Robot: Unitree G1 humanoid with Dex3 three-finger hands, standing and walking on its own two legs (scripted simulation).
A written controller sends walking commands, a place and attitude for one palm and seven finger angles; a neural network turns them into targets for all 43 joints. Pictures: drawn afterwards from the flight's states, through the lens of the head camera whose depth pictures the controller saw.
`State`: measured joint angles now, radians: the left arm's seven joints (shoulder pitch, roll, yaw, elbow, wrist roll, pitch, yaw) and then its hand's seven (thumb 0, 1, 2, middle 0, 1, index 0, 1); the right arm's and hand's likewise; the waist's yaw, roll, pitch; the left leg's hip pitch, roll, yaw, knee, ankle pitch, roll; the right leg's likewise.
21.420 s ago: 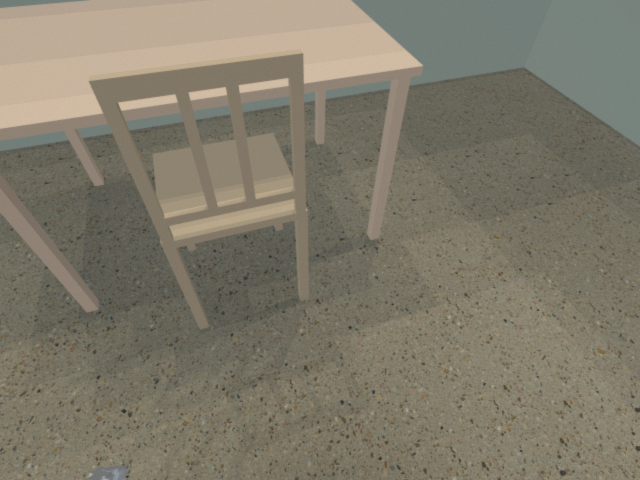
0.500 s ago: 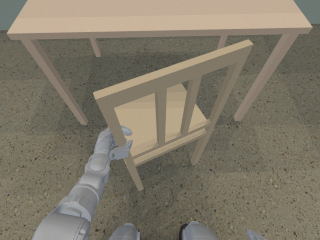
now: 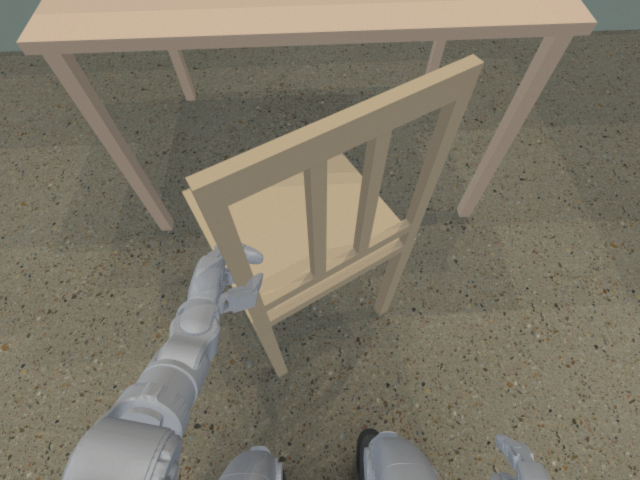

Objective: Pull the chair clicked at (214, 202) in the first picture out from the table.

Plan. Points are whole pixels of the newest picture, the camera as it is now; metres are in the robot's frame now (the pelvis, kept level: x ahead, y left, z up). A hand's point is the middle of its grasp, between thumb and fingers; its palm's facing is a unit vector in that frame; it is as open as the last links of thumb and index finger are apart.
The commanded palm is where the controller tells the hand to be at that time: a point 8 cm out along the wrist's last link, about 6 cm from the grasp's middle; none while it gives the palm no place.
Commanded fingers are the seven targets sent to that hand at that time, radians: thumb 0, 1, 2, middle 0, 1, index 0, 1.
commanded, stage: step backward, pulling the chair out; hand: left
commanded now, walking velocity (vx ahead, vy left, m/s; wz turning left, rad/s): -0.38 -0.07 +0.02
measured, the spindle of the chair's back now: (316, 227) +0.46 +0.00 -0.05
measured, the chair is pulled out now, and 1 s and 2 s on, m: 0.28 0.48 0.58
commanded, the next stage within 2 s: stop walking, hand still on the chair in 1.00 s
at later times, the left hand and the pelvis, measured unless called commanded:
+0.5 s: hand (245, 357) +0.27 +0.10 -0.06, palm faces -0.10 -0.97 -0.22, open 5.8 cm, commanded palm +0.27 +0.15 -0.05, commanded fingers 0.00 0.90 0.90 -0.50 -1.45 -0.50 -1.45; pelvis -0.09 +0.00 +0.00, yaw +1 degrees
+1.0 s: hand (226, 452) +0.16 +0.11 -0.06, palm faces -0.12 -0.96 -0.23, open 5.9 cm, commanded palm +0.17 +0.16 -0.05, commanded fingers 0.00 0.90 0.90 -0.50 -1.45 -0.50 -1.45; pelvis -0.19 +0.01 +0.00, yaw -2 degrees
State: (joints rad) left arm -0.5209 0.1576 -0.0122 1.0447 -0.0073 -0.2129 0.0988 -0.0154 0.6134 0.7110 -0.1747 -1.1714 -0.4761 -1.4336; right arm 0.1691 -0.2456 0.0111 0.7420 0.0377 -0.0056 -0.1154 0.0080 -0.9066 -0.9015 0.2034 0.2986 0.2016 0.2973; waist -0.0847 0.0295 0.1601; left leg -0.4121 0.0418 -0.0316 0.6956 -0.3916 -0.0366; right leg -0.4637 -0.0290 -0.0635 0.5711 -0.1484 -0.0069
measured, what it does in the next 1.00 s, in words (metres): walks backwards: right foot, then left foot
